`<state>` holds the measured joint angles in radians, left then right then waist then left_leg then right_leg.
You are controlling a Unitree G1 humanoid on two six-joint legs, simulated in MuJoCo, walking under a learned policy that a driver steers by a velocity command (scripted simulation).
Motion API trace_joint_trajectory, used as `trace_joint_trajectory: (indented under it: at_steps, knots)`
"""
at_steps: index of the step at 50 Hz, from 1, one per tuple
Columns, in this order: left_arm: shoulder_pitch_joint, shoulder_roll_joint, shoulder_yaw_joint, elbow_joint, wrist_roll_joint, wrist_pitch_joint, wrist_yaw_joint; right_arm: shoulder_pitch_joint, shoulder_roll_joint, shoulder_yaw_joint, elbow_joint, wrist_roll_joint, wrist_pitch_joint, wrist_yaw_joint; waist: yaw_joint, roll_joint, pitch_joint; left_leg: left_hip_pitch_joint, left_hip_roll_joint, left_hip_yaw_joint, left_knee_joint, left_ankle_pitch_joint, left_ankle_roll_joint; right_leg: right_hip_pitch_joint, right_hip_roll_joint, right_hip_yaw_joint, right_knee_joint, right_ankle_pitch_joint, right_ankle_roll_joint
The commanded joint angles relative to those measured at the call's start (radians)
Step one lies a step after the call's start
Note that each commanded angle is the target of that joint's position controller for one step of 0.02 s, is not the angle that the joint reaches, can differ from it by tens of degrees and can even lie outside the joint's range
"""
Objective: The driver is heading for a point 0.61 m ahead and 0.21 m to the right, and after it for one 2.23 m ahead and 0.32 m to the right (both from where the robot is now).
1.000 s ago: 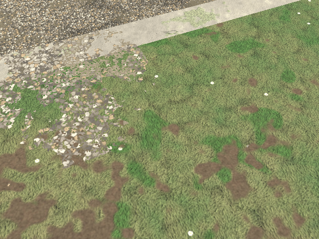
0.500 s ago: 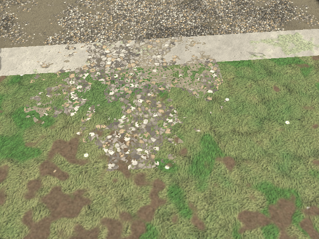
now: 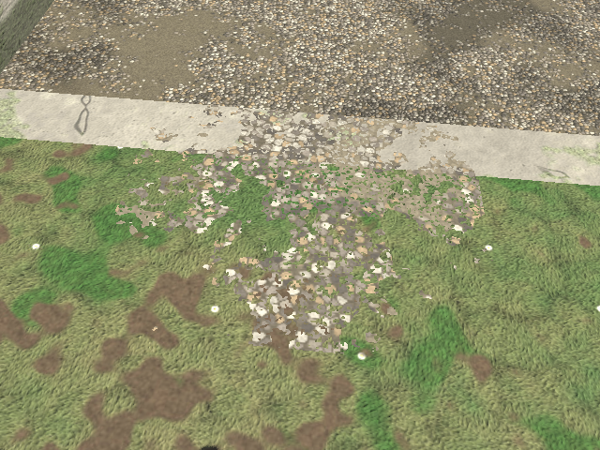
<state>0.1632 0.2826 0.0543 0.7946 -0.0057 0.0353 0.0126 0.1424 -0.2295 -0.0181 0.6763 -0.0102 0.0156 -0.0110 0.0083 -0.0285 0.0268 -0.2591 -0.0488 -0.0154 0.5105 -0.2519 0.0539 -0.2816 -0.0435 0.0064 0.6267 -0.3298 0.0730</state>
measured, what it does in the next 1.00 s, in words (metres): walks ahead, turning right: right foot, then right foot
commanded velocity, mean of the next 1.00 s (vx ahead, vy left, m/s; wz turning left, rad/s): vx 0.38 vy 0.00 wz -0.29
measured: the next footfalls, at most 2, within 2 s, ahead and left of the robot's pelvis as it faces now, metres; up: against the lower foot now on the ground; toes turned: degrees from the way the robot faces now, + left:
right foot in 0.02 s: +0.03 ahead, -0.15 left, +0.00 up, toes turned +0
right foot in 0.70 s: +0.38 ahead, -0.17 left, +0.00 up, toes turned -15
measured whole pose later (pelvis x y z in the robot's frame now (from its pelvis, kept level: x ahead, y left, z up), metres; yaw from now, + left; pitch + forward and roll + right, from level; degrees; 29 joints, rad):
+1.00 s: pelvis +0.37 -0.10 +0.01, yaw -23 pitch +2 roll +0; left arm 0.30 0.28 0.06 0.73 -0.01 -0.05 -0.01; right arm 0.12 -0.31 -0.05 0.67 -0.02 -0.10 -0.02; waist 0.05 0.03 0.04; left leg -0.70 0.13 -0.11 0.86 -0.08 -0.07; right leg -0.18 0.14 0.09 0.34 -0.18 -0.11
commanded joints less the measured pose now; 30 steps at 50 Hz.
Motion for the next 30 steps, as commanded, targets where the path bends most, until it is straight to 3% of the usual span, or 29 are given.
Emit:
trace_joint_trajectory:
  at_steps: [1,2,3,4,5,6,7,8,10,11,12,13,14,15,16,18,20,25,28,30]
  knots:
    - [0.038,0.081,0.008,-0.036,0.019,-0.022,-0.002,0.028,-0.126,-0.032,-0.011,0.010,-0.015,0.000,0.012,0.110,-0.104,0.036,0.201,-0.214,-0.121,0.166,0.100,0.167,-0.011,0.014,-0.264,0.243,-0.036]
    - [0.062,0.133,0.015,-0.031,0.024,-0.023,0.002,0.052,-0.119,-0.029,-0.005,-0.007,-0.023,0.005,-0.014,0.033,-0.113,-0.025,0.141,-0.172,-0.087,-0.019,0.055,0.231,-0.073,0.072,-0.224,0.311,-0.069]
    - [0.058,0.191,0.036,-0.007,0.003,-0.021,0.002,0.064,-0.118,-0.034,-0.009,-0.006,-0.028,0.006,-0.044,-0.090,-0.091,-0.063,0.043,-0.067,-0.070,-0.204,0.024,0.165,-0.070,0.066,-0.190,0.007,-0.130]
    - [0.062,0.159,0.034,-0.015,-0.003,-0.026,-0.003,-0.004,-0.145,-0.038,-0.012,-0.008,-0.029,0.002,0.010,-0.093,-0.034,-0.062,0.007,-0.017,0.007,-0.284,-0.003,0.056,-0.077,0.123,-0.263,-0.270,-0.176]
    - [0.070,0.142,0.026,-0.013,0.007,-0.036,0.000,-0.038,-0.142,-0.045,-0.024,0.001,-0.033,-0.001,0.018,-0.121,0.014,-0.103,-0.004,0.011,0.084,-0.285,-0.008,0.017,-0.123,0.206,-0.343,-0.395,-0.198]
    - [0.073,0.152,0.028,-0.009,0.008,-0.046,0.004,-0.032,-0.114,-0.044,-0.023,0.013,-0.039,-0.003,0.008,-0.181,0.049,-0.123,-0.015,0.054,0.158,-0.246,-0.012,0.004,-0.181,0.294,-0.407,-0.450,-0.226]
    - [0.071,0.159,0.030,-0.007,-0.002,-0.054,0.006,-0.023,-0.110,-0.046,-0.025,0.020,-0.046,0.000,0.004,-0.216,0.089,-0.136,-0.002,0.052,0.181,-0.203,-0.008,-0.013,-0.230,0.363,-0.440,-0.454,-0.255]
    - [0.065,0.159,0.031,-0.007,-0.010,-0.060,0.010,-0.013,-0.106,-0.049,-0.022,0.023,-0.058,0.006,-0.005,-0.213,0.097,-0.131,0.025,0.030,0.176,-0.180,0.007,-0.018,-0.253,0.379,-0.442,-0.422,-0.263]
    - [0.014,0.149,0.027,-0.023,-0.024,-0.061,0.008,0.056,-0.081,-0.050,0.011,0.030,-0.078,0.018,-0.054,-0.170,0.085,0.028,0.022,0.045,0.003,-0.162,0.044,-0.082,-0.200,0.283,-0.403,-0.334,-0.225]
    - [-0.004,0.132,0.022,-0.032,-0.024,-0.063,0.007,0.111,-0.093,-0.059,0.042,0.028,-0.081,0.021,-0.076,-0.134,0.061,0.146,0.025,0.029,-0.048,-0.097,0.049,-0.133,-0.154,0.219,-0.338,-0.257,-0.194]
    - [-0.030,0.084,0.008,-0.051,-0.018,-0.072,0.004,0.186,-0.141,-0.075,0.067,0.022,-0.084,0.019,-0.096,-0.024,0.026,0.248,0.105,-0.111,-0.111,-0.147,0.077,-0.214,-0.080,0.117,-0.173,-0.150,-0.145]
    - [-0.058,0.035,-0.006,-0.083,-0.017,-0.087,0.004,0.281,-0.212,-0.098,0.087,0.017,-0.089,0.021,-0.122,0.204,-0.001,0.370,0.274,-0.423,-0.268,-0.336,0.160,-0.380,0.041,-0.031,0.133,-0.078,-0.082]
    - [-0.090,0.092,0.008,-0.110,-0.031,-0.101,0.009,0.320,-0.230,-0.100,0.088,0.009,-0.101,0.027,-0.144,0.251,0.034,0.380,0.421,-0.657,-0.354,-0.337,0.258,-0.526,0.043,0.036,0.348,-0.214,-0.086]
    - [-0.055,0.116,0.021,-0.095,-0.048,-0.109,0.005,0.298,-0.177,-0.084,0.089,0.005,-0.115,0.022,-0.110,0.165,0.067,0.394,0.430,-0.616,-0.337,-0.295,0.259,-0.603,0.008,0.121,0.475,-0.182,-0.110]
    - [-0.017,0.102,0.019,-0.073,-0.054,-0.115,-0.003,0.277,-0.151,-0.077,0.084,0.006,-0.126,0.018,-0.087,0.126,0.060,0.412,0.393,-0.510,-0.333,-0.246,0.218,-0.624,-0.009,0.159,0.503,-0.094,-0.139]
    - [-0.015,0.092,0.023,-0.058,-0.038,-0.116,-0.015,0.227,-0.132,-0.070,0.085,0.007,-0.129,0.015,-0.061,0.100,0.058,0.406,0.341,-0.316,-0.351,-0.034,0.144,-0.619,-0.040,0.174,0.454,0.049,-0.151]
    - [-0.009,0.065,0.019,-0.049,-0.032,-0.107,-0.032,0.222,-0.115,-0.064,0.086,-0.002,-0.126,0.012,-0.057,0.111,0.031,0.364,0.286,-0.155,-0.359,0.175,0.111,-0.552,-0.035,0.131,0.415,0.145,-0.125]
    - [-0.138,0.011,-0.007,-0.119,-0.019,-0.095,-0.052,0.231,-0.161,-0.069,0.109,0.001,-0.120,-0.004,-0.088,0.101,0.074,0.230,0.248,0.055,-0.410,0.271,0.099,-0.438,-0.029,0.021,0.145,0.356,-0.066]
    - [-0.220,0.006,-0.016,-0.167,-0.020,-0.097,-0.069,0.279,-0.182,-0.072,0.140,0.010,-0.115,-0.007,-0.111,0.091,0.109,0.242,0.276,0.108,-0.412,0.295,0.095,-0.394,-0.017,-0.032,0.034,0.386,-0.089]
    - [-0.243,0.020,-0.012,-0.192,-0.023,-0.098,-0.082,0.286,-0.193,-0.074,0.151,0.019,-0.105,-0.006,-0.098,0.090,0.114,0.313,0.302,0.135,-0.367,0.416,0.085,-0.395,-0.004,-0.051,-0.011,0.338,-0.123]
